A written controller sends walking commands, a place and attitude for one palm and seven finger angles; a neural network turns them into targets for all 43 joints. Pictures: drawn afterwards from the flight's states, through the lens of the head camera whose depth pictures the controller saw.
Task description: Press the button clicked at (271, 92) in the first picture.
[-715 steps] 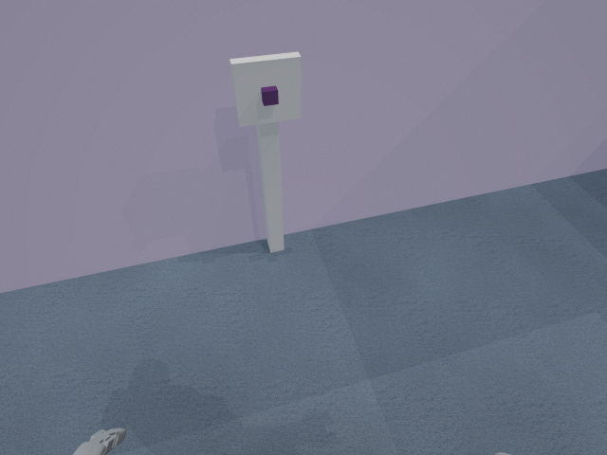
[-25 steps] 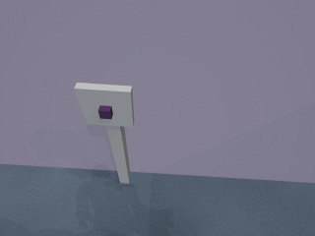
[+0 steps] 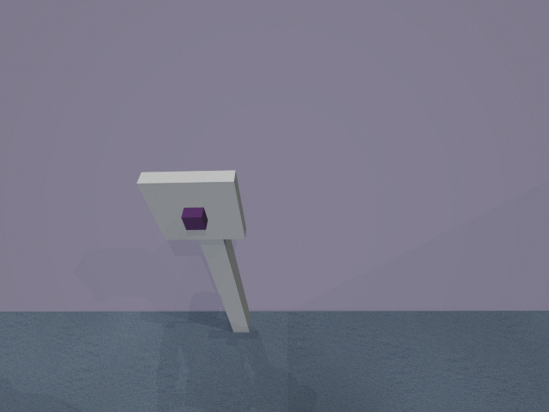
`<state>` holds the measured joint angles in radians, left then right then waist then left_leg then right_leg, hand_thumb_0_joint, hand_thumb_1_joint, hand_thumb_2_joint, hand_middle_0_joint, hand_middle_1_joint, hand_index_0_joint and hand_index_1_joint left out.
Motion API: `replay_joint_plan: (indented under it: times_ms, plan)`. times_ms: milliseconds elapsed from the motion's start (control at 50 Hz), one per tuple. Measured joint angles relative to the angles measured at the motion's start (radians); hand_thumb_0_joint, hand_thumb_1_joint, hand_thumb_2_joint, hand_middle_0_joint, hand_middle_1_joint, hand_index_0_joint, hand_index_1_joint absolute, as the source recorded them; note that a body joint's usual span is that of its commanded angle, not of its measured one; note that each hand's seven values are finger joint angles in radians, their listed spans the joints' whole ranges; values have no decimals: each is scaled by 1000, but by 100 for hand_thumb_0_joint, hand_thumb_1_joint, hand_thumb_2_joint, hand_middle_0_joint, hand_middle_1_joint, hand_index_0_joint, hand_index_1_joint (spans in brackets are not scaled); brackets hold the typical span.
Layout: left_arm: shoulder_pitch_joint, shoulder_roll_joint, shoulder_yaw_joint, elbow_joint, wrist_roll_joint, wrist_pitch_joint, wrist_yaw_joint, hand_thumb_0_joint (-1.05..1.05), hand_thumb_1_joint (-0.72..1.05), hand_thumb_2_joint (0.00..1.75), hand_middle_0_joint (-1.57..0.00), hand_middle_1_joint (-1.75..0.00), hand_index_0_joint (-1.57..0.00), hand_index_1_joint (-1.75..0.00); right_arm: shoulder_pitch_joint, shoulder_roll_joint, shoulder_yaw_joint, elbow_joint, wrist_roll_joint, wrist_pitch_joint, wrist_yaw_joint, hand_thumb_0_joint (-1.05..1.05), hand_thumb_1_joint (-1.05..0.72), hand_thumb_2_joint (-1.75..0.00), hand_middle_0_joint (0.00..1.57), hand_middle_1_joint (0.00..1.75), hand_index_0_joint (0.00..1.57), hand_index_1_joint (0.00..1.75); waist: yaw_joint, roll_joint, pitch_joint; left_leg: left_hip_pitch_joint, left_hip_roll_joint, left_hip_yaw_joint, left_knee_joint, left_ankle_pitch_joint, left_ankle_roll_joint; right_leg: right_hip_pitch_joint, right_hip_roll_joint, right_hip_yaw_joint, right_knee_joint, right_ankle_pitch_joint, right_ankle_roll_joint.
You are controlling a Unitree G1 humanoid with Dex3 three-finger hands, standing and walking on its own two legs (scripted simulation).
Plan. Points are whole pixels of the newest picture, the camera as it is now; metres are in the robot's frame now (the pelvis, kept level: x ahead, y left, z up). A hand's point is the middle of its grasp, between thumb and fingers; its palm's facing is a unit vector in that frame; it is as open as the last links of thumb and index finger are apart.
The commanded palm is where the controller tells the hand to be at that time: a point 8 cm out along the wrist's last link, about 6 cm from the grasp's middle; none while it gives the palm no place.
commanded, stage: come to a stop and stand still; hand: left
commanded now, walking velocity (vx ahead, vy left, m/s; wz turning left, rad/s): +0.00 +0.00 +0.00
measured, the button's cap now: (195, 217) +0.47 +0.20 -0.04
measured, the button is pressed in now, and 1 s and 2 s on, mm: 0 0 0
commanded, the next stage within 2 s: look again from close up in 0.92 s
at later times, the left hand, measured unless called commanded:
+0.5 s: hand out of the picture +0.07 +0.13 -0.17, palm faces +0.03 -0.97 -0.24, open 7.3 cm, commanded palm none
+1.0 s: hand out of the picture +0.03 +0.11 -0.17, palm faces +0.05 -0.98 -0.20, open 7.3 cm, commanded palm none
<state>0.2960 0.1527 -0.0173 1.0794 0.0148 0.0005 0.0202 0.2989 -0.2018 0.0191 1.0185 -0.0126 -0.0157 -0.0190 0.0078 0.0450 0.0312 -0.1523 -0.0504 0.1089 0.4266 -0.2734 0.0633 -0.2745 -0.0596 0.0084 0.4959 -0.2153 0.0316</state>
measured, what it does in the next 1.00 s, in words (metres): shifts its weight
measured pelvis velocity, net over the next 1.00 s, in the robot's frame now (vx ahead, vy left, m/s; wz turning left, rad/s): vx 0.03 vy -0.07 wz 0.02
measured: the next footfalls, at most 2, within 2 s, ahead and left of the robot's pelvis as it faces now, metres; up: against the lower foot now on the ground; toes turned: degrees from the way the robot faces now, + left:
none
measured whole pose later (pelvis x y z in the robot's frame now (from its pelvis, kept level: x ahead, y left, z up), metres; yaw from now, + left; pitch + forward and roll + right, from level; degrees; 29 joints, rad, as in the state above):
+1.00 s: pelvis +0.03 -0.07 +0.00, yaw +1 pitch -1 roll +0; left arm 0.27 0.16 0.00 1.12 0.01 -0.02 0.03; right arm 0.29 -0.15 0.01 1.13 -0.01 -0.02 -0.04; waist 0.01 0.01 0.03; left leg -0.09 0.07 0.05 0.40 -0.30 -0.05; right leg -0.18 0.05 -0.06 0.43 -0.24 -0.07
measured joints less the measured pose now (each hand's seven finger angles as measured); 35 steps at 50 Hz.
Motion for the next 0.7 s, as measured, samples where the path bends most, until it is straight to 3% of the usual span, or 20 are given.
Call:
replay_joint_plan:
  times_ms: [280, 700]
  plan:
    - [-75, 4, 6, 19, -4, -16, 10, 1, 93, 90, -20, -30, -20, -30, -7, 28, 4, 73, 1, -11, -13, 0, -91, -90, 20, 30, 20, 30, -15, -9, 7, 45, 41, -22, -11, -32, -45, 41, 39, -26, 4, -48, -38]
    - [-55, 8, 16, 32, -5, -25, 15, 0, 92, 90, -20, -30, -20, -30, -35, 34, -8, 97, 2, -3, -20, 0, -91, -90, 20, 29, 20, 30, -6, -22, 3, 71, 102, -55, -18, -43, -102, 86, 96, -66, -28, -58, -92]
